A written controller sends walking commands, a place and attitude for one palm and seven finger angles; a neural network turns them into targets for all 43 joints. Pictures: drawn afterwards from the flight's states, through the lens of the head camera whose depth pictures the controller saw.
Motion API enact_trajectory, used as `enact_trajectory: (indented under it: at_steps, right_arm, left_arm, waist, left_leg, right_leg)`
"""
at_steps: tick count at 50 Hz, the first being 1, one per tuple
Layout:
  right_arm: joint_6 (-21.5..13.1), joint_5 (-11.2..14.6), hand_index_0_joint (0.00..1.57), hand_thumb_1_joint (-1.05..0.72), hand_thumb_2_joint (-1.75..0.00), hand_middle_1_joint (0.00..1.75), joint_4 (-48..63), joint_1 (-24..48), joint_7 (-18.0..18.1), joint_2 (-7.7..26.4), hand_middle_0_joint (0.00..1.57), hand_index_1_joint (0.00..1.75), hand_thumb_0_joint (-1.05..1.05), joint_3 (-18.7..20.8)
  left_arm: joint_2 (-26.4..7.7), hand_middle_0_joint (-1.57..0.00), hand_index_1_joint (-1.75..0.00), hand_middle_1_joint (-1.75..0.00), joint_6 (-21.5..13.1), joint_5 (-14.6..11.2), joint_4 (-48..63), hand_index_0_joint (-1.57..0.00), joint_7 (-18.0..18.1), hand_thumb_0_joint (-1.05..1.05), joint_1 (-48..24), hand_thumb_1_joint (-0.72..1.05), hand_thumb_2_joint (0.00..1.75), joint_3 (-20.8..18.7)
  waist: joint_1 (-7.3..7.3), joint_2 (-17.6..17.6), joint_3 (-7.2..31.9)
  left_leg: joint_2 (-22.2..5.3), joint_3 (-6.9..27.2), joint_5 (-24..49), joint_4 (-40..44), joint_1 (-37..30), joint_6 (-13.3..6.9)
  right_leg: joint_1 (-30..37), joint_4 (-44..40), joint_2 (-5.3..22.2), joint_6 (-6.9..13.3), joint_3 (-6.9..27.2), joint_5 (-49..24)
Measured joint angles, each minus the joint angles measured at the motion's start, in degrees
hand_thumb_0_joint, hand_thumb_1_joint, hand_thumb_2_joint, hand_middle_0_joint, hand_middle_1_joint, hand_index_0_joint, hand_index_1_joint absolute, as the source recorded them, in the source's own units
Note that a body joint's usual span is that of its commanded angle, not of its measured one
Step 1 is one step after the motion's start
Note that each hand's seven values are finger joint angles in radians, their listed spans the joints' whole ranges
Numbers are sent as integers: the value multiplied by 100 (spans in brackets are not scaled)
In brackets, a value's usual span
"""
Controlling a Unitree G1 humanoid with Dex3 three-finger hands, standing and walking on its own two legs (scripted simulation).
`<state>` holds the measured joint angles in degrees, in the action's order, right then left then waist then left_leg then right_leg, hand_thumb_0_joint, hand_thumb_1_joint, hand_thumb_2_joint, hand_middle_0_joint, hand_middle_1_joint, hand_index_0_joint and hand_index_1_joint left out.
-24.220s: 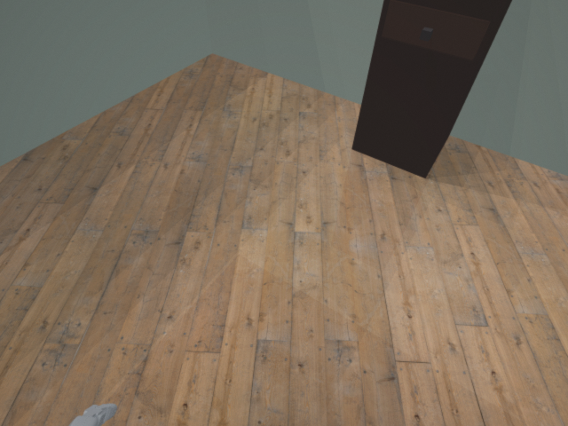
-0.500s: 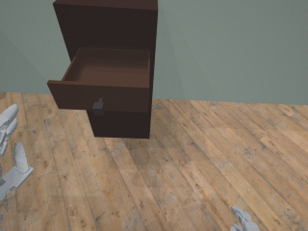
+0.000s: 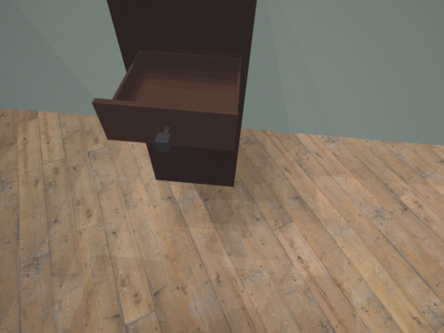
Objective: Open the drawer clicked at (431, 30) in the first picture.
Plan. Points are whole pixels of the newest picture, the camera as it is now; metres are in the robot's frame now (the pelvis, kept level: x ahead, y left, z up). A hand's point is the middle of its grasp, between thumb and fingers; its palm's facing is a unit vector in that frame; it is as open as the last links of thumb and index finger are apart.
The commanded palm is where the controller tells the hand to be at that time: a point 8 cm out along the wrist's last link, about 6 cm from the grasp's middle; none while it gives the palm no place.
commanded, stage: let the arm hang, fingers relaxed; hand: left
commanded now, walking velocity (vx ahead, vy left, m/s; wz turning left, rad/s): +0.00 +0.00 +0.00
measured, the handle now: (164, 137) +0.59 +0.19 -0.07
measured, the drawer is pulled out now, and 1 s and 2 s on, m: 0.30 0.30 0.30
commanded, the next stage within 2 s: look to check the result in 0.70 s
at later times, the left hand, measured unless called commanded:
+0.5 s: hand out of the picture +0.02 +0.19 -0.16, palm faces -0.02 -0.97 -0.26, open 7.3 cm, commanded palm none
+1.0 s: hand out of the picture +0.05 +0.20 -0.16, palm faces -0.03 -0.95 -0.30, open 7.3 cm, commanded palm none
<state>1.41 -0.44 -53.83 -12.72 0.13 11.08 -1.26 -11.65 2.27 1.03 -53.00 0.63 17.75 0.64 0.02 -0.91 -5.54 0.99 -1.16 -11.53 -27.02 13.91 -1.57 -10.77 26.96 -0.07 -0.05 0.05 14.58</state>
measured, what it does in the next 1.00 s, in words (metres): stands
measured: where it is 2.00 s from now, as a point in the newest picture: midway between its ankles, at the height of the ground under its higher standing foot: outside the picture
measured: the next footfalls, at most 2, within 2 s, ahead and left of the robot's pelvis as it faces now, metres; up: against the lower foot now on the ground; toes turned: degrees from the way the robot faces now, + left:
none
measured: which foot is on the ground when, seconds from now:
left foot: down 0.00-1.00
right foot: down 0.00-1.00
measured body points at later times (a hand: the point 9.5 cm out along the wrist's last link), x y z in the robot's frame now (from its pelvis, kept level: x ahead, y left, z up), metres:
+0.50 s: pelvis -0.01 -0.01 +0.01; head +0.00 -0.02 +0.45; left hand +0.03 +0.24 -0.14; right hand -0.01 -0.24 -0.16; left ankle +0.03 +0.10 -0.74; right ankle +0.00 -0.12 -0.74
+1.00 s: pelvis +0.00 -0.02 +0.01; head +0.03 -0.03 +0.46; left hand +0.05 +0.25 -0.14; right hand +0.03 -0.28 -0.15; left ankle +0.03 +0.10 -0.74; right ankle +0.00 -0.12 -0.74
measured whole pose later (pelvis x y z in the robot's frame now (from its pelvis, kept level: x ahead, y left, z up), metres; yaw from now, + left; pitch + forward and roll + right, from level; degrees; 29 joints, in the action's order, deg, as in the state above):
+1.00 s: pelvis +0.00 -0.02 +0.01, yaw -1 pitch -2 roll +0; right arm 0.2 -0.5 -64.1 -9.9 1.3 14.2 1.1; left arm -14.3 -0.4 0.9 -64.8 1.1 9.4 -1.2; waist -0.9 1.3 -5.3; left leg -0.5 -1.8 -8.3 -19.5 9.1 -0.2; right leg -6.6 19.8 -1.6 1.3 0.8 11.0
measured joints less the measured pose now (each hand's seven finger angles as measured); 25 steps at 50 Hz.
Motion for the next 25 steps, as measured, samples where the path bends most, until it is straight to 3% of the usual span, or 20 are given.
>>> enact_trajectory:
  at_steps: [11,25]
  right_arm:
    - [3,25,20,-91,-90,30,-797,-197,107,73,20,30,1,121]
    - [-49,-14,20,-91,-90,30,-1056,-147,95,-26,20,30,0,158]
  left_arm:
    - [-137,-20,-30,-30,-108,-12,-1087,-20,68,1,59,92,90,-80]
    - [37,-20,-30,-30,-219,-14,-1129,-20,71,0,-553,91,90,-81]
  waist:
    - [9,273,23]
    - [-107,261,163]
  left_leg:
    - [4,-14,255,448,-264,0]
    - [-38,-41,327,569,-346,54]
  right_leg:
    - [235,-408,2,6,17,-243]
    - [253,-426,-39,56,47,-275]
